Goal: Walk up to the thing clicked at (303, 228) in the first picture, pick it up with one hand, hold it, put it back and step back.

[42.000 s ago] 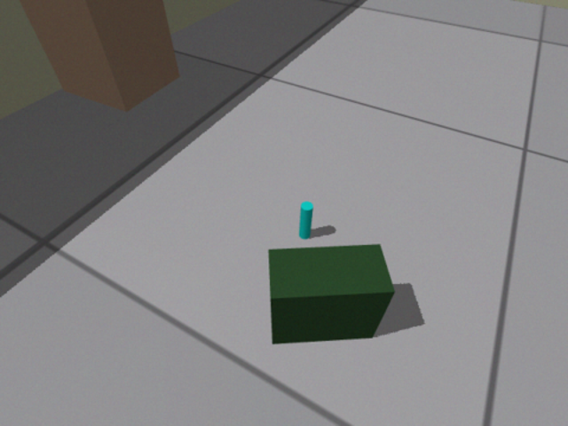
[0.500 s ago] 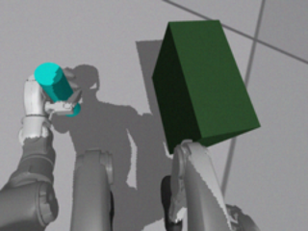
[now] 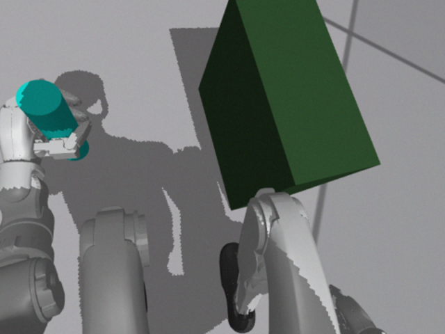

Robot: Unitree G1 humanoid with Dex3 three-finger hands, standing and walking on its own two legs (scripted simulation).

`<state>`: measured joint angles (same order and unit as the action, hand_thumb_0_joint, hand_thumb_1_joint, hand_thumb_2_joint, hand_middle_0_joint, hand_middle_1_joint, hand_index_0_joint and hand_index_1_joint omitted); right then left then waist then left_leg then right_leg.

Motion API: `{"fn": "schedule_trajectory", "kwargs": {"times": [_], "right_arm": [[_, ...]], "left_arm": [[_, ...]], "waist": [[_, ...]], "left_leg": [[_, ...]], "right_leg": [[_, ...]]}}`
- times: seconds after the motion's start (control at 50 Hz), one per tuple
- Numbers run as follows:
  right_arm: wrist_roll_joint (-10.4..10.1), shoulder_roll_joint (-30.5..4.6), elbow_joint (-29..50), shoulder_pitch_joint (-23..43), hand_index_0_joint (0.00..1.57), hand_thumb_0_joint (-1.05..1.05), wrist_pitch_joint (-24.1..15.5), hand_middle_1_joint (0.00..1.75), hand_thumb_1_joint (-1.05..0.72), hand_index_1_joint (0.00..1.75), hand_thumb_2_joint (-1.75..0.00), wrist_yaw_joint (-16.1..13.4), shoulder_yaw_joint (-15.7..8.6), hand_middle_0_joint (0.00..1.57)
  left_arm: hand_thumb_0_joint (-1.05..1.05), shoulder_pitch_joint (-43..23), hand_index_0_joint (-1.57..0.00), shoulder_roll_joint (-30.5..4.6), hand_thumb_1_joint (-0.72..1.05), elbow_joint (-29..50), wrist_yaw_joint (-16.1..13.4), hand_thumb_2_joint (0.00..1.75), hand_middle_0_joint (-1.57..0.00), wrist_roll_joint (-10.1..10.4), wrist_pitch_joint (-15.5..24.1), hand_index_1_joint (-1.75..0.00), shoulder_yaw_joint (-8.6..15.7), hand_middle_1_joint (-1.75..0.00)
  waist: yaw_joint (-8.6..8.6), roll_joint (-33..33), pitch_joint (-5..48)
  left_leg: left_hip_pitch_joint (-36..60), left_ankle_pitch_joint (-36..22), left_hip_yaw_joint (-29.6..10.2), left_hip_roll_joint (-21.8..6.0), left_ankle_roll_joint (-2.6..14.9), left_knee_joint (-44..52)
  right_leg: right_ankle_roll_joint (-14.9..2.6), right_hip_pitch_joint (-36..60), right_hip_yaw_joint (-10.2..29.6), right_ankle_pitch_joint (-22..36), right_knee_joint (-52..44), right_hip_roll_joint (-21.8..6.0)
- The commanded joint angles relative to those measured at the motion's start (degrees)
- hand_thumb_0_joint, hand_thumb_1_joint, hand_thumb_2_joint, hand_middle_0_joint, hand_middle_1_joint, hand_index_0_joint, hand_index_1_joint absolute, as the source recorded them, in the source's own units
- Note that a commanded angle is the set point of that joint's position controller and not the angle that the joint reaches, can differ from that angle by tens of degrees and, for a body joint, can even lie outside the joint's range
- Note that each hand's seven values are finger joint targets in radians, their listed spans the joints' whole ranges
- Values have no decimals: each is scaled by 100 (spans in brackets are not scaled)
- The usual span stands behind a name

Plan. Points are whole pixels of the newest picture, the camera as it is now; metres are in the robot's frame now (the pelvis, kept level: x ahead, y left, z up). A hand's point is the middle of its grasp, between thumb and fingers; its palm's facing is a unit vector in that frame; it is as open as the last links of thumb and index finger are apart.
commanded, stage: crouch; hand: left
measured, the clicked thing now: (60, 128) +0.46 +0.23 -0.08
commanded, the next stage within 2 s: lower in 0.14 s
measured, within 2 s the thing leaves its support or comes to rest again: neither
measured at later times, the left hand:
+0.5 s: hand (78, 138) +0.46 +0.21 -0.13, palm faces +0.08 -1.00 +0.00, open 6.7 cm
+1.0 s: hand (85, 143) +0.47 +0.21 -0.17, palm faces +0.10 -0.99 +0.01, open 6.7 cm
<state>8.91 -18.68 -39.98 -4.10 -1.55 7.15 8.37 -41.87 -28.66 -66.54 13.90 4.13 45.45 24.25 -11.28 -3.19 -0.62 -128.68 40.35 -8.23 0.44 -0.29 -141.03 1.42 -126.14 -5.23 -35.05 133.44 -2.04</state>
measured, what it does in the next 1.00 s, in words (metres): stands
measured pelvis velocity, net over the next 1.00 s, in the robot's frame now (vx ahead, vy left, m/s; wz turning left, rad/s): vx -0.01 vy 0.01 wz -0.10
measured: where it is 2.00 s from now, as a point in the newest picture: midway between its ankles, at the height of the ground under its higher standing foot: (188, 318)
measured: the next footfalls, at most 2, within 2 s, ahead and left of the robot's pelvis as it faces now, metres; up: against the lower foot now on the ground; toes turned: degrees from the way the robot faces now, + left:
none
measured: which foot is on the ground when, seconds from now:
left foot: down 0.00-1.00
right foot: down 0.00-1.00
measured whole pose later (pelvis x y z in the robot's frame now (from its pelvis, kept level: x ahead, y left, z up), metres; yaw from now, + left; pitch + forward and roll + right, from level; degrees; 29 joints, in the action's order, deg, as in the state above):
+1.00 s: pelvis -0.01 +0.01 -0.03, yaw -6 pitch +18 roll -15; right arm 16.9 -21.4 -34.8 4.5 0.6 8.7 23.5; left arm -43.1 -42.0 -80.3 6.2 3.8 57.3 24.6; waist -16.5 -10.7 -13.6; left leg -127.9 40.8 -16.1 0.7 0.1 -149.4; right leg 3.3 -121.8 -11.4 -32.8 135.4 0.0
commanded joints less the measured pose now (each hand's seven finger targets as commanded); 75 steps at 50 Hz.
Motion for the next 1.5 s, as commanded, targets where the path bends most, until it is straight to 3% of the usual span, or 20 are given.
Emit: {"fn": "schedule_trajectory", "kwargs": {"times": [0.0, 0.02, 0.12, 0.14, 0.18, 0.26, 0.3, 0.36, 0.42, 0.46, 0.54, 0.66, 0.74, 0.82, 0.86, 1.04, 1.18, 1.36, 1.48], "right_arm": [[59, -1527, 205, -732, 20, 0, 17, 30, -90, 30, -90, -77, -422, 20], [87, -1553, 201, -764, 20, 0, 34, 30, -90, 30, -90, -69, -400, 20], [147, -1589, 264, -664, 20, 0, 100, 30, -90, 30, -91, -25, -289, 20], [154, -1588, 282, -586, 20, 0, 112, 30, -90, 30, -90, -27, -298, 20], [179, -1629, 278, -641, 20, 0, 136, 30, -90, 30, -90, -16, -267, 20], [208, -1627, 291, -515, 20, 0, 157, 30, -90, 30, -90, -17, -182, 20], [229, -1670, 323, -492, 20, 0, 171, 30, -90, 30, -90, 3, -109, 20], [279, -1739, 379, -385, 20, 0, 190, 30, -90, 30, -90, 18, 18, 20], [364, -1789, 405, -308, 20, 0, 186, 30, -90, 30, -90, 31, 141, 20], [411, -1824, 436, -177, 20, 0, 187, 30, -90, 30, -90, 33, 206, 20], [513, -1900, 460, -90, 20, 0, 201, 30, -91, 30, -90, 45, 366, 20], [650, -2013, 463, 8, 20, 0, 222, 30, -91, 30, -91, 40, 567, 20], [714, -2073, 488, 102, 20, 0, 259, 30, -91, 30, -91, 41, 675, 20], [761, -2120, 545, 204, 20, 0, 258, 30, -91, 30, -91, 43, 787, 20], [798, -2140, 562, 267, 20, 0, 258, 30, -90, 30, -90, 44, 843, 20], [899, -2207, 677, 517, 20, 0, 279, 30, -90, 30, -90, 41, 1042, 20], [977, -2225, 679, 592, 20, 0, 315, 30, -90, 30, -90, 33, 1146, 20], [1026, -2278, 762, 785, 20, 0, 331, 30, -90, 30, -90, 52, 1254, 20], [1039, -2254, 762, 778, 20, 0, 322, 30, -90, 30, -90, 46, 1299, 20]], "left_arm": [[0, -1614, -127, -1022, 53, 1048, -34, 125, -127, 130, 440, -134, 99, -134], [0, -1714, -126, -1006, 54, 1101, -34, 126, -126, 122, 464, -134, 39, -134], [0, -1714, -127, -1154, 49, 1127, -150, 126, -127, 83, 519, -135, 105, -135], [0, -1757, -127, -1241, 49, 1137, -175, 125, -127, 76, 524, -134, 113, -134], [0, -1688, -127, -1067, 51, 1042, -169, 127, -127, 106, 532, -135, 14, -135], [0, -1575, -134, -1313, 49, 830, -226, 125, -134, 42, 578, -140, 72, -141], [0, -1528, -135, -1113, 47, 555, -245, 126, -135, 78, 608, -141, -19, -142], [0, -1562, -133, -1404, 45, 357, -337, 124, -132, 53, 734, -139, 116, -139], [0, -1657, -134, -1447, 49, 335, -341, 126, -133, 67, 910, -140, 105, -141], [0, -1730, -133, -1739, 48, 324, -403, 123, -132, 9, 1008, -138, 180, -138], [0, -1817, -133, -1785, 47, 191, -441, 125, -132, 40, 1200, -139, 178, -139], [0, -1634, -132, -1878, 45, -93, -494, 125, -131, 21, 1334, -139, 143, -139], [0, -1638, -131, -1949, 44, -220, -550, 125, -130, 30, 1410, -138, 87, -139], [0, -1613, -132, -2127, 46, -362, -666, 125, -131, 40, 1485, -138, 194, -139], [0, -1654, -130, -2044, 48, -391, -689, 128, -129, 78, 1543, -139, 113, -139], [0, -1735, -132, -2285, 47, -631, -905, 128, -132, -49, 1725, -140, -10, -140], [0, -1595, -130, -2356, 50, -675, -1026, 129, -130, -144, 1807, -139, -105, -139], [0, -1671, -134, -2432, 47, -836, -1223, 131, -134, -141, 1906, -141, -81, -141], [0, -1560, -133, -2413, 49, -841, -1208, 131, -133, -121, 1936, -141, -185, -141]], "waist": [[-118, 1706, 3720], [-204, 1759, 3701], [-250, 1688, 3613], [-197, 1685, 3572], [-342, 1617, 3538], [-292, 1624, 3318], [-450, 1416, 3157], [-441, 1448, 2960], [-565, 1556, 3002], [-525, 1715, 2949], [-712, 1772, 2832], [-798, 1978, 2785], [-899, 1996, 2664], [-920, 1937, 2525], [-1018, 1920, 2405], [-1084, 1938, 2069], [-1123, 2126, 2063], [-1227, 2017, 1680], [-1229, 1921, 1848]], "left_leg": [[2449, -870, 277, -17, 18, 1742], [2491, -947, 257, -24, 13, 1714], [2360, -856, 209, -39, 24, 1633], [2246, -672, 238, -34, 44, 1597], [2235, -715, 220, -37, 49, 1523], [2050, -540, 217, -46, 58, 1509], [1914, -523, 144, -48, 66, 1439], [1941, -484, 55, -72, 48, 1439], [2106, -545, 18, -88, 34, 1343], [2090, -512, 2, -109, 18, 1336], [2132, -513, -85, -144, 3, 1275], [2447, -1019, -188, -176, -68, 1170], [2430, -963, -255, -192, -70, 1125], [2300, -819, -314, -188, -61, 1103], [2270, -786, -345, -194, -54, 1062], [2223, -515, -515, -229, -74, 1129], [2494, -766, -612, -266, -125, 1125], [2289, -429, -699, -290, -93, 1154], [2323, -594, -663, -290, -70, 1034]], "right_leg": [[-336, 1957, -456, 864, -976, 238], [-329, 1984, -481, 939, -966, 236], [-304, 2057, -523, 878, -941, 249], [-304, 2001, -503, 728, -960, 266], [-282, 2089, -533, 812, -966, 271], [-285, 2038, -556, 645, -950, 298], [-268, 2025, -618, 669, -926, 307], [-273, 1947, -684, 615, -895, 327], [-258, 2077, -716, 726, -871, 343], [-271, 2040, -730, 662, -828, 356], [-249, 2166, -813, 726, -802, 372], [-238, 2328, -897, 1181, -714, 383], [-223, 2357, -969, 1177, -715, 404], [-209, 2412, -1020, 1089, -720, 423], [-189, 2410, -1044, 1086, -729, 433], [-189, 2291, -1190, 903, -709, 477], [-187, 2333, -1246, 1139, -657, 515], [-158, 2264, -1315, 925, -710, 537], [-142, 2433, -1318, 1067, -766, 594]]}}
